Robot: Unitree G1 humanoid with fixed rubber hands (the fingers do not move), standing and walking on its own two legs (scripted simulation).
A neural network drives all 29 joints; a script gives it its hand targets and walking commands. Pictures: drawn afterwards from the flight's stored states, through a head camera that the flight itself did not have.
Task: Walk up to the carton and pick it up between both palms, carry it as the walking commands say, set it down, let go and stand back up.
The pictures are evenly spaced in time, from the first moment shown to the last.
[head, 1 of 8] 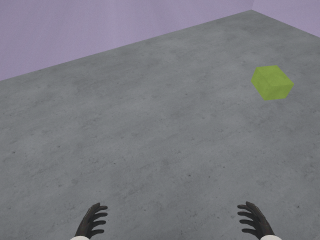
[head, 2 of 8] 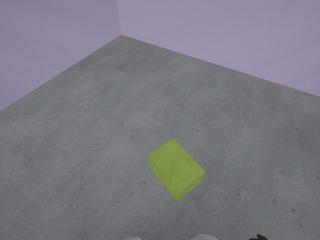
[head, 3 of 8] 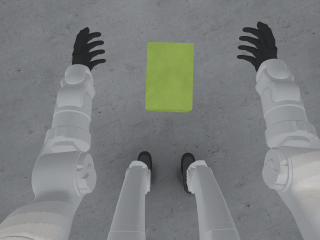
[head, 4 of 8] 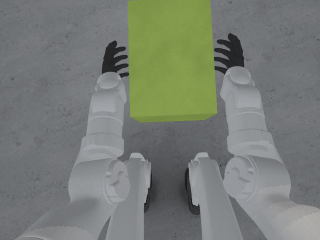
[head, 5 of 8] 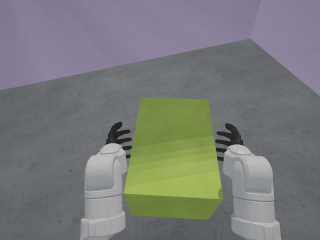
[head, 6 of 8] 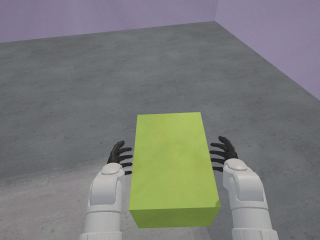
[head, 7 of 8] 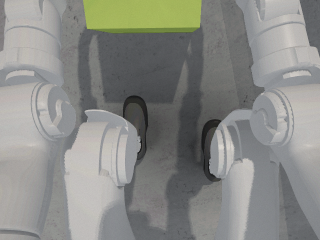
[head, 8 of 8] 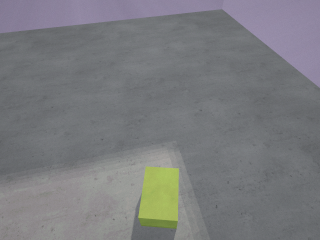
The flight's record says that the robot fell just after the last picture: no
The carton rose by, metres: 0.69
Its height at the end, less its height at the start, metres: +0.00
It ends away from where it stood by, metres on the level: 1.48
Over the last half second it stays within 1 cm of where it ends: yes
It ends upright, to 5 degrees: yes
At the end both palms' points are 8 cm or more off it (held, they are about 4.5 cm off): yes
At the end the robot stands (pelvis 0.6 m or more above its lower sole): yes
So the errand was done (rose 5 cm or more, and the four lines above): yes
